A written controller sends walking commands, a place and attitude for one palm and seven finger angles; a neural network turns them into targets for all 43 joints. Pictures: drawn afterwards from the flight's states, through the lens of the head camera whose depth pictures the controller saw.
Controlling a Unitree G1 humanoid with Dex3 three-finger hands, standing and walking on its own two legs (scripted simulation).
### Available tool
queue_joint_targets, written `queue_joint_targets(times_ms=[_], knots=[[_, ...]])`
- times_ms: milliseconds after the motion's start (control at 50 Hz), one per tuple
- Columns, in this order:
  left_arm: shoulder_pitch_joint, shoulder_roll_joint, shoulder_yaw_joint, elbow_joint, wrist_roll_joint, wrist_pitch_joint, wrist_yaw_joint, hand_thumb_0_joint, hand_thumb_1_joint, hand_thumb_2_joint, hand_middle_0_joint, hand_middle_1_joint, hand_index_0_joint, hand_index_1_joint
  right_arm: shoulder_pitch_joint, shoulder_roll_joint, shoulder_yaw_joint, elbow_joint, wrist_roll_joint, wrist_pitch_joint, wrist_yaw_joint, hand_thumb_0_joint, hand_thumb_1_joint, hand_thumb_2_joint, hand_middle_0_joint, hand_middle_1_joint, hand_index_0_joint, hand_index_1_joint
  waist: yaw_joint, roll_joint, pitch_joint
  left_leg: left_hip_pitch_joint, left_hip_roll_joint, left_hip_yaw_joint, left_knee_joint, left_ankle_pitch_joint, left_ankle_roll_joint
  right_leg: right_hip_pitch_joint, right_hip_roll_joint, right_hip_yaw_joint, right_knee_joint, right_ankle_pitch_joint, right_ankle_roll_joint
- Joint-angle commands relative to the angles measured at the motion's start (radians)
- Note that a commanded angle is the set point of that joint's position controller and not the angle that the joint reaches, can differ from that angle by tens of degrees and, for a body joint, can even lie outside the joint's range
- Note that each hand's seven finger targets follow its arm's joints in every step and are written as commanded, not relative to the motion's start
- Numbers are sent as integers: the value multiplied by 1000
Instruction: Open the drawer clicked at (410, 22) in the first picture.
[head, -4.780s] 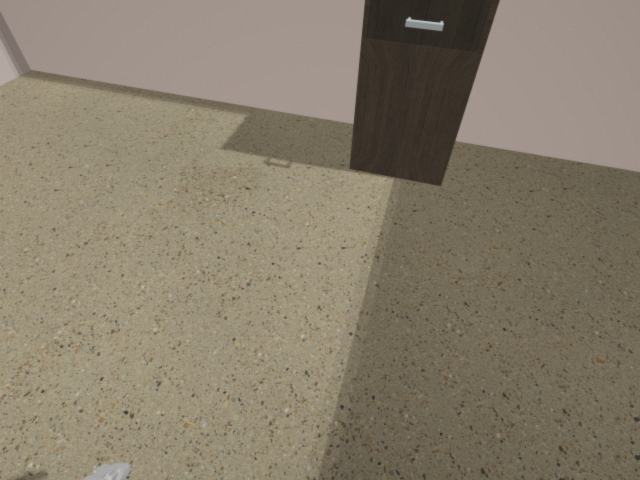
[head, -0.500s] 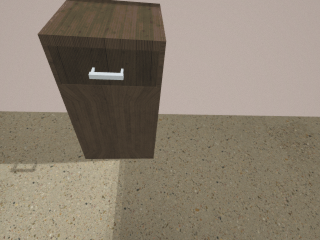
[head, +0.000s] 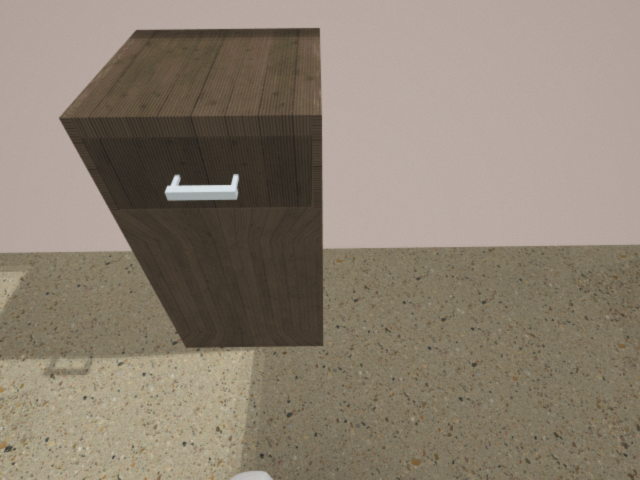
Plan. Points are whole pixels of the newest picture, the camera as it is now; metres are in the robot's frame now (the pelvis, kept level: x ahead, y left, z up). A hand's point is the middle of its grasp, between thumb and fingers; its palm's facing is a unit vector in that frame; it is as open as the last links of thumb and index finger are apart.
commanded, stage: take the last steps up to it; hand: left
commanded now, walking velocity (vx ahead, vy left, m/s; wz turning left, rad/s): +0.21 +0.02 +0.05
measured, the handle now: (204, 185) +0.65 +0.29 -0.02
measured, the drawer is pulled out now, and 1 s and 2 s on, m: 0.00 0.00 0.00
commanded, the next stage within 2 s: come to a stop and stand still in 0.18 s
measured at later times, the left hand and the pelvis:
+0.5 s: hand (181, 476) +0.17 +0.23 -0.18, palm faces +0.05 -0.98 -0.20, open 7.4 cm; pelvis +0.13 +0.04 +0.00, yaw -1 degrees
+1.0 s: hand (225, 467) +0.17 +0.16 -0.15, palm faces +0.09 -0.95 -0.28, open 7.3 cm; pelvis +0.11 -0.04 +0.00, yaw +1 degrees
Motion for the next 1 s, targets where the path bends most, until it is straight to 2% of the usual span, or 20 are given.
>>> queue_joint_targets(times_ms=[0, 100, 160, 180, 200, 220, 260, 300, 340, 400, 540, 600, 620, 640, 660, 680, 700, 760, 880, 980], knots=[[78, 137, 19, -4, 6, -28, 8, 0, 900, 900, -200, -300, -200, -300, -49, 6, -1, -72, 3, -26, 10, 0, -900, -900, 200, 300, 200, 300, -3, -129, 114, -71, 26, 12, -140, 69, -19, -48, -242, 160, -254, 100, -101], [103, 155, 23, 19, 8, -20, 8, 0, 900, 900, -200, -300, -200, -300, -124, 6, 9, -108, 5, -44, 10, 0, -900, -900, 200, 300, 200, 300, 18, -134, 103, 48, 1, 41, -346, 69, -8, -31, -248, 152, -174, 183, -97], [83, 137, 24, 20, -2, -6, 8, 0, 900, 900, -200, -300, -200, -300, -3, -34, 5, -63, -1, -59, -2, 0, -900, -900, 200, 300, 200, 300, -40, -68, 49, 305, -31, 67, -520, 159, -3, -99, -175, 88, 4, 184, -49], [97, 107, 18, 14, -5, -2, 5, 0, 900, 900, -200, -300, -200, -300, 99, -97, -8, -37, -6, -68, -13, 0, -900, -900, 200, 300, 200, 300, -75, 59, -26, 463, 51, -36, -568, 218, 26, -170, -116, 47, 194, 127, -15], [120, 55, 10, -6, -10, 2, 0, 0, 900, 900, -200, -300, -200, -300, 198, -209, -33, -23, -12, -69, -24, 0, -900, -900, 200, 300, 200, 300, -95, 297, -99, 596, 285, -331, -643, 275, 115, -346, -8, -23, 450, -233, 26], [84, 68, 11, -33, -4, 4, 3, 0, 900, 900, -200, -300, -200, -300, 226, -224, -30, -20, -3, -54, -29, 0, -900, -900, 200, 300, 200, 300, -101, 266, -97, 557, 359, -425, -740, 200, 181, -403, 13, 50, 631, -386, 17], [5, 59, 13, -37, 3, 11, -1, 0, 900, 900, -200, -300, -200, -300, 108, -148, -12, -41, -4, -56, -39, 0, -900, -900, 200, 300, 200, 300, -77, 179, 17, 388, 304, -338, -779, 154, 182, -444, -54, 107, 743, -273, 9], [15, 54, 11, -10, -4, 21, -3, 0, 900, 900, -200, -300, -200, -300, -5, -69, 20, -62, 1, -63, -48, 0, -900, -900, 200, 300, 200, 300, -18, 76, 49, 263, 250, -187, -766, 465, 144, -338, -90, 153, 660, -164, 32], [65, 26, 5, 4, -11, 44, 6, 0, 900, 900, -200, -300, -200, -300, -44, -65, 21, -72, 0, -66, -59, 0, -900, -900, 200, 300, 200, 300, 12, 47, -6, 263, 222, -85, -725, 751, 133, -234, -75, 151, 536, -122, 60], [33, 71, 15, -20, -6, 79, 11, 0, 900, 900, -200, -300, -200, -300, -34, -108, 10, -65, 5, -43, -70, 0, -900, -900, 200, 300, 200, 300, -1, 56, -24, 301, 249, -82, -698, 822, 151, -225, -51, 137, 473, -119, 63], [-90, 119, 34, -127, -3, 101, 10, 0, 900, 900, -200, -300, -200, -300, -72, -163, -23, -81, -10, -5, -64, 0, -900, -900, 200, 300, 200, 300, -11, 178, 14, 293, 251, -94, -648, 725, 151, -226, -20, 129, 367, -147, 41], [-58, 139, 37, -127, -3, 81, 11, 0, 900, 900, -200, -300, -200, -300, -77, -165, -30, -84, -5, 6, -51, 0, -900, -900, 200, 300, 200, 300, 16, 135, -22, 277, 189, -59, -558, 565, 87, -103, -9, 100, 127, 61, 41], [-43, 170, 40, -127, 1, 69, 13, 0, 900, 900, -200, -300, -200, -300, -65, -143, -29, -85, 1, 8, -45, 0, -900, -900, 200, 300, 200, 300, 21, 41, -43, 259, 124, -15, -479, 410, 36, -47, -45, 130, 10, 241, 43], [-60, 246, 49, -132, 11, 56, 21, 0, 900, 900, -200, -300, -200, -300, -23, -79, -20, -94, 9, 9, -38, 0, -900, -900, 200, 300, 200, 300, 1, -185, -74, 138, 9, 58, -332, 79, -22, 36, -220, 327, -21, 544, -8], [-53, 296, 54, -140, 6, 52, 22, 0, 900, 900, -200, -300, -200, -300, -35, -56, -14, -117, 14, 19, -38, 0, -900, -900, 200, 300, 200, 300, 21, -290, -87, 89, -67, 15, -174, -295, -34, 13, -363, 418, -32, 800, -115], [-59, 282, 47, -145, 3, 55, 22, 0, 900, 900, -200, -300, -200, -300, -43, -67, -20, -110, 14, 37, -40, 0, -900, -900, 200, 300, 200, 300, 24, -191, -97, 109, -64, -74, -40, -310, -27, -43, -374, 376, -47, 727, -160], [-109, 253, 51, -147, 2, 57, 31, 0, 900, 900, -200, -300, -200, -300, -45, -62, -18, -101, 10, 50, -41, 0, -900, -900, 200, 300, 200, 300, 7, -229, -74, 90, -55, -105, 30, -268, -25, -86, -332, 367, -67, 607, -159], [-181, 232, 49, -176, -2, 56, 29, 0, 900, 900, -200, -300, -200, -300, -35, -95, -24, -80, 5, 50, -30, 0, -900, -900, 200, 300, 200, 300, -6, -156, -22, 1, -58, -121, 150, -128, -43, -59, -277, 314, -65, 497, -131], [-103, 241, 58, -152, -3, 48, 32, 0, 900, 900, -200, -300, -200, -300, -65, -117, -22, -96, -1, 52, -19, 0, -900, -900, 200, 300, 200, 300, 35, -153, -64, -47, -58, -136, 78, -52, -73, 74, -289, 345, -109, 328, -115], [-85, 248, 59, -140, 6, 50, 26, 0, 900, 900, -200, -300, -200, -300, -79, -118, -15, -106, -3, 51, -12, 0, -900, -900, 200, 300, 200, 300, 44, -142, -40, -1, -49, -119, -56, -62, -64, 30, -284, 381, -185, 29, -111]])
